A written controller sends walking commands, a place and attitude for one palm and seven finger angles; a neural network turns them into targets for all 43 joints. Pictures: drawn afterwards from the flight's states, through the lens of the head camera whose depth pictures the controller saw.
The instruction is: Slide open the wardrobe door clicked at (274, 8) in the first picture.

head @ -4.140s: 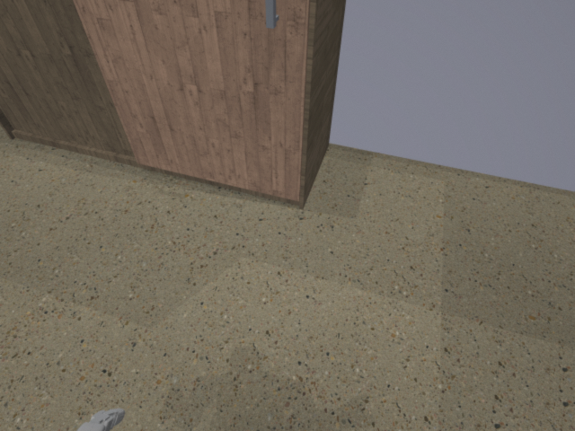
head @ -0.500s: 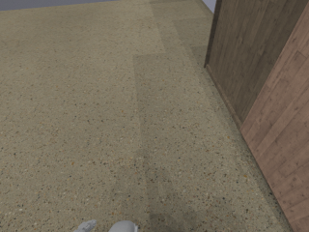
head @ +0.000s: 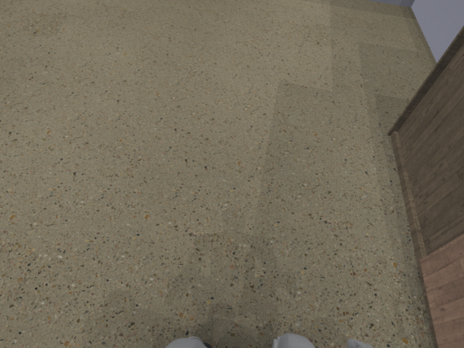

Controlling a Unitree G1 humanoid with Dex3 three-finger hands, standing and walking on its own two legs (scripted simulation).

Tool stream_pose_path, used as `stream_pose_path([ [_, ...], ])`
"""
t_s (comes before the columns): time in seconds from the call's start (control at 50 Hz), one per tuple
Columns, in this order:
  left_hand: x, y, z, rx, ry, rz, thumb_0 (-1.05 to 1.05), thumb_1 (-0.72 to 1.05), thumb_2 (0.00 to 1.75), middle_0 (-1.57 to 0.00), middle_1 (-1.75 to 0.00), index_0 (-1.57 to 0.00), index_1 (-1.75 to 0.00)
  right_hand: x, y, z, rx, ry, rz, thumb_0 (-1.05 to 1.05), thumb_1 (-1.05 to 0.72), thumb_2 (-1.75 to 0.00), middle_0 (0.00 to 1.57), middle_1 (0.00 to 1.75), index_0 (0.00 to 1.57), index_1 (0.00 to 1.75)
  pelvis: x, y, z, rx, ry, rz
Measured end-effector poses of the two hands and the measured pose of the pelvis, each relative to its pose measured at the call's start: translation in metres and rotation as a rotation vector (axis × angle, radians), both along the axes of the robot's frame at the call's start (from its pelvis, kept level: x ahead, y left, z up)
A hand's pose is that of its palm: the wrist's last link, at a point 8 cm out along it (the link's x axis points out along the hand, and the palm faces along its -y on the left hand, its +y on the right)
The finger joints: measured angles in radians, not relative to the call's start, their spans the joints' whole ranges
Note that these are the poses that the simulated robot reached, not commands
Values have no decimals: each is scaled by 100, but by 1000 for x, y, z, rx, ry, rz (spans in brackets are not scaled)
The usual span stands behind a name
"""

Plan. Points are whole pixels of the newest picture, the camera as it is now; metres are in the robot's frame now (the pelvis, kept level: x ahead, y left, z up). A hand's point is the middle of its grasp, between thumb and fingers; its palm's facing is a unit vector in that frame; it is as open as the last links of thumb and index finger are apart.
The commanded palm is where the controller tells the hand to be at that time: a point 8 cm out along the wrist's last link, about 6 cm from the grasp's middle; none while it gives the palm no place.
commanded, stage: walk to a spot facing it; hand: right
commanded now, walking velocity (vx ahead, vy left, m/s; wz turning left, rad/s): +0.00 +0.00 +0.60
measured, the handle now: out of the picture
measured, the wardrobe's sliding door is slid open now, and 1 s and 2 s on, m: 0.00 0.00 0.00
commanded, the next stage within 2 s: turn to face it in 0.98 s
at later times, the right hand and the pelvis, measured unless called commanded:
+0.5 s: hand out of the picture +0.12 -0.24 -0.16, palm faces -0.24 +0.95 -0.22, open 7.4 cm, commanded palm none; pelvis +0.00 -0.05 +0.01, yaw +19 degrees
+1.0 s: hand (297, 336) +0.17 -0.12 -0.14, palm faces -0.53 +0.81 -0.24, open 7.4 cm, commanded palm none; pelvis +0.01 +0.00 +0.01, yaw +35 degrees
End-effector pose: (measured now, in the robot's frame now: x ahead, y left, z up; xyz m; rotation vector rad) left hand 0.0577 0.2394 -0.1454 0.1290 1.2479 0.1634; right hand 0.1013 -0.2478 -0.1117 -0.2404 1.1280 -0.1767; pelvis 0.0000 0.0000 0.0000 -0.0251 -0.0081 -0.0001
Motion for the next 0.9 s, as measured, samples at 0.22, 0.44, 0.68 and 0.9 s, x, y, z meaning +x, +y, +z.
stream_pose_path([
  [0.22,27,-17,25,62,-140,69,1,91,90,-20,-30,-20,-30,5,-18,-16,56,47,72,0,-90,-90,21,30,21,30,2,-30,0,14,30,134],
  [0.44,-45,-33,45,128,-75,225,1,91,90,-20,-30,-20,-30,14,-48,-18,62,139,183,1,-91,-90,20,30,20,30,2,-52,11,46,15,288],
  [0.68,-147,-17,-1,30,43,473,1,91,90,-20,-30,-20,-30,77,26,-13,-11,85,443,1,-91,-90,20,30,20,30,-10,-19,-8,26,22,461],
  [0.9,-160,12,14,34,19,564,1,91,90,-20,-30,-20,-30,92,84,8,-1,32,559,0,-90,-90,20,30,21,30,-10,2,10,-3,20,570],
])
